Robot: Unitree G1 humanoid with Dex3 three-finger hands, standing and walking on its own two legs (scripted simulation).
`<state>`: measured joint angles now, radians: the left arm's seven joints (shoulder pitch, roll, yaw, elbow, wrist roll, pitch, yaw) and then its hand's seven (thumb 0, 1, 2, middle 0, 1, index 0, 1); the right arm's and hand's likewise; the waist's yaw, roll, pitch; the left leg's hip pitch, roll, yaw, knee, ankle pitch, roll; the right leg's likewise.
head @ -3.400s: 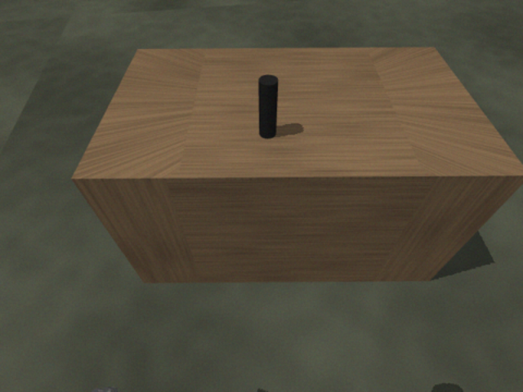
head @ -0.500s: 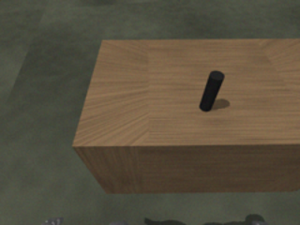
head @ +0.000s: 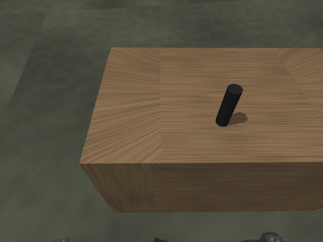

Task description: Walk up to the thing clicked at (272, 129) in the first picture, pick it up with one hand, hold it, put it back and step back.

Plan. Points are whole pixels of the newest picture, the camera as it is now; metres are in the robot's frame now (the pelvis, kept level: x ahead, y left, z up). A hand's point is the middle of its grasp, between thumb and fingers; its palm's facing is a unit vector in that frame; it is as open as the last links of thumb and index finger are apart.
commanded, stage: walk up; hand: right
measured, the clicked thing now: (227, 106) +0.55 -0.22 -0.04
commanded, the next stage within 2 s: stand in 0.32 s
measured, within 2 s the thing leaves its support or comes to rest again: neither
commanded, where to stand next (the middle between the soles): +0.06 -0.02 m, yaw +1 degrees
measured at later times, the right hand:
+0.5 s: hand out of the picture +0.09 -0.25 -0.15, palm faces -0.02 +0.94 -0.34, open 7.4 cm
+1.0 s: hand out of the picture +0.10 -0.25 -0.15, palm faces -0.02 +0.94 -0.34, open 7.4 cm
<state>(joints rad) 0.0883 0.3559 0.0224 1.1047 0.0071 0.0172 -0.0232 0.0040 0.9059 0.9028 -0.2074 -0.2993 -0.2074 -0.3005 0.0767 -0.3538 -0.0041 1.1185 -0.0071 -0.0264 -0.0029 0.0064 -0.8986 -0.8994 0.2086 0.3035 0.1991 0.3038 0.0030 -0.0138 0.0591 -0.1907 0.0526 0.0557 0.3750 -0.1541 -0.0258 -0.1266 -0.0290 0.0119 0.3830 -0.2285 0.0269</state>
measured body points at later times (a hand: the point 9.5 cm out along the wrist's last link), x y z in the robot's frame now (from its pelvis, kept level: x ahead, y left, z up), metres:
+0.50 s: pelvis +0.01 +0.00 +0.00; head +0.02 +0.01 +0.45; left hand +0.08 +0.30 -0.13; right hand +0.09 -0.30 -0.13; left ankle +0.03 +0.14 -0.74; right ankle -0.01 -0.14 -0.74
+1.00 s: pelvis +0.02 +0.00 +0.00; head +0.04 +0.01 +0.45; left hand +0.10 +0.31 -0.13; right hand +0.10 -0.30 -0.13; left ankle +0.03 +0.14 -0.74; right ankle -0.01 -0.14 -0.74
